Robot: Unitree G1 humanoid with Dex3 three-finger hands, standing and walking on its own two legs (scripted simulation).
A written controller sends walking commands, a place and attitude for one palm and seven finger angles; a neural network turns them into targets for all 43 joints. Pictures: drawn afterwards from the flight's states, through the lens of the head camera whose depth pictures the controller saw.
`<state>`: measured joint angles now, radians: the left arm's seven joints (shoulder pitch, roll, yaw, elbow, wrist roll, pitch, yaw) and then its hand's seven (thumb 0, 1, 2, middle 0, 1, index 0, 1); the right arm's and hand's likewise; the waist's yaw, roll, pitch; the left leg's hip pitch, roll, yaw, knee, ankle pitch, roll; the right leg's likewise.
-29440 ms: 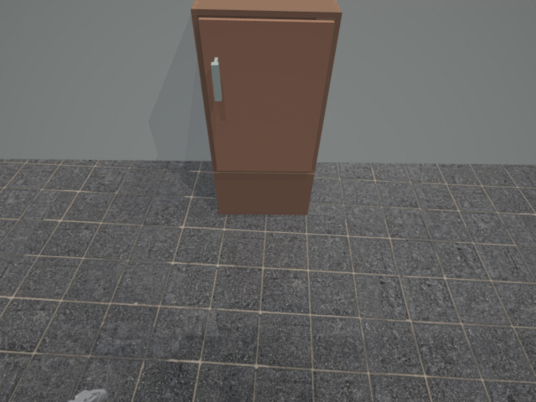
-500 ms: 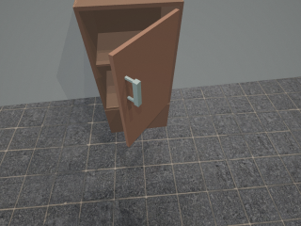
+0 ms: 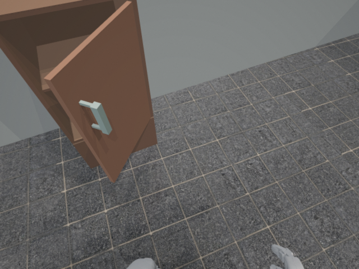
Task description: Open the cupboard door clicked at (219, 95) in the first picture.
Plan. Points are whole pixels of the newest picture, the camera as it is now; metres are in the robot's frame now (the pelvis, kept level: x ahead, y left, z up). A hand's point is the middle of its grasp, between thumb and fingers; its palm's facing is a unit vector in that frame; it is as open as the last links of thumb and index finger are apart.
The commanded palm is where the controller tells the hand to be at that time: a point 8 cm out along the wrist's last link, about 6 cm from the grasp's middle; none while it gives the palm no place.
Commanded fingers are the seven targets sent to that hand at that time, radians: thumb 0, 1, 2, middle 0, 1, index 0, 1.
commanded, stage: walk to a spot facing it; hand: left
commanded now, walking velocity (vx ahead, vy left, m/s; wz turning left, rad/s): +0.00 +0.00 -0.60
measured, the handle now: (95, 117) +0.49 +0.29 -0.03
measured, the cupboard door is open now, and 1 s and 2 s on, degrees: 46 46 46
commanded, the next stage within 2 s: none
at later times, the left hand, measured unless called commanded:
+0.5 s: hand (128, 244) +0.18 +0.15 -0.16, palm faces -0.29 -0.91 -0.29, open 7.4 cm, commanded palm none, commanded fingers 0.00 0.90 0.90 -0.20 -0.30 -0.20 -0.30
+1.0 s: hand (193, 194) +0.33 -0.01 -0.16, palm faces -0.64 -0.74 -0.21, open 7.4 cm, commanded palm none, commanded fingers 0.00 0.90 0.90 -0.20 -0.30 -0.20 -0.30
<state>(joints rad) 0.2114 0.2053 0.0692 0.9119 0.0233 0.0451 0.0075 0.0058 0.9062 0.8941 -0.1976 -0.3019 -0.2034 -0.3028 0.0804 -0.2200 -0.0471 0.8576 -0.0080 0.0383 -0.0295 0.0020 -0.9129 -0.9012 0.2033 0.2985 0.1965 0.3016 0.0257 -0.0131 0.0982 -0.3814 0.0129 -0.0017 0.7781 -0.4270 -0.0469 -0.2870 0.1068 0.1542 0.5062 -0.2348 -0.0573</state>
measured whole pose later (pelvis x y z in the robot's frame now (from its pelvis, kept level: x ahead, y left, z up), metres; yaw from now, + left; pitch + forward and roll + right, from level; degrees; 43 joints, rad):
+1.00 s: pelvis +0.10 -0.08 -0.01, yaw -37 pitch +1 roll -1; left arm 0.09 0.24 0.06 0.88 0.03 0.02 -0.07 0.01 0.91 0.90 -0.19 -0.30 -0.20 -0.30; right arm 0.41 -0.22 -0.03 0.94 -0.04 -0.02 0.00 0.00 -0.91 -0.90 0.21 0.30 0.20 0.30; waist -0.05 0.02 0.08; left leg -0.14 0.19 0.23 0.60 -0.42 -0.07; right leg -0.37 -0.02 -0.11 0.60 -0.33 -0.03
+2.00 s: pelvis +0.35 -0.44 +0.00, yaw -58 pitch +1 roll +0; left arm 0.26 0.20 0.06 1.04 0.01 -0.07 0.00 -0.01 0.95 0.89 -0.20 -0.30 -0.20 -0.30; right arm 0.23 -0.17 -0.05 1.02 -0.03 -0.02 0.02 0.00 -0.92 -0.90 0.20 0.30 0.19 0.30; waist -0.03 -0.01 0.05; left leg -0.53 0.13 0.10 0.82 -0.25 -0.05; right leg -0.09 0.02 -0.10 0.37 -0.30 -0.06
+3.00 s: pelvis +0.50 -0.71 -0.01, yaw -37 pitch +2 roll +0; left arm 0.15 0.26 0.07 0.91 0.02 0.05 0.01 0.01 0.92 0.89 -0.19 -0.30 -0.20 -0.30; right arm 0.12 -0.25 -0.05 0.88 -0.03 0.01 0.00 0.00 -0.91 -0.90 0.20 0.30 0.20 0.30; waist 0.00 -0.02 0.08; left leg -0.38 0.02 0.03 0.59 -0.24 0.01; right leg -0.47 -0.07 -0.03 1.05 -0.48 0.08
